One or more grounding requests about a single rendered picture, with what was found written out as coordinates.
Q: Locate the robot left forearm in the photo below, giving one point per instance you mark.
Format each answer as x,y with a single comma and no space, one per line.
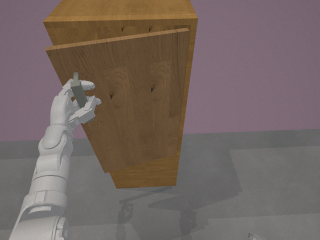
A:
47,194

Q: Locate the handle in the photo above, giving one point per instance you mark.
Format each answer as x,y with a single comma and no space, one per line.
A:
78,92

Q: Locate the robot left upper arm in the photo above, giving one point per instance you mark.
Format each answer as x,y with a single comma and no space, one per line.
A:
44,228

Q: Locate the cupboard door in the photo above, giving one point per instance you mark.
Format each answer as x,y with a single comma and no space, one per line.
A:
140,82

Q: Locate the left robot hand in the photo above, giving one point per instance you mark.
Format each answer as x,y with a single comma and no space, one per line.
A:
67,113

